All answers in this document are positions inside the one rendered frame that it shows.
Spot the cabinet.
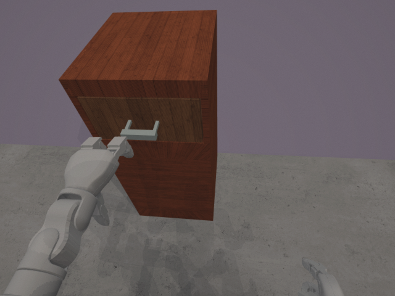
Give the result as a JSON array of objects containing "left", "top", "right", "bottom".
[{"left": 59, "top": 10, "right": 217, "bottom": 221}]

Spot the handle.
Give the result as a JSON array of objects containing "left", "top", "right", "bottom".
[{"left": 120, "top": 120, "right": 159, "bottom": 141}]

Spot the robot left hand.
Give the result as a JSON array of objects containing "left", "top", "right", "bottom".
[{"left": 64, "top": 136, "right": 134, "bottom": 226}]

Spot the robot right hand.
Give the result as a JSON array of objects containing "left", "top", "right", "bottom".
[{"left": 298, "top": 258, "right": 344, "bottom": 296}]

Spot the drawer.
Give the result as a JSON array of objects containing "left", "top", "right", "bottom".
[{"left": 77, "top": 96, "right": 204, "bottom": 142}]

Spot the left robot forearm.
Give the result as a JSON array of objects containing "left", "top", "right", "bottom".
[{"left": 0, "top": 187, "right": 98, "bottom": 296}]

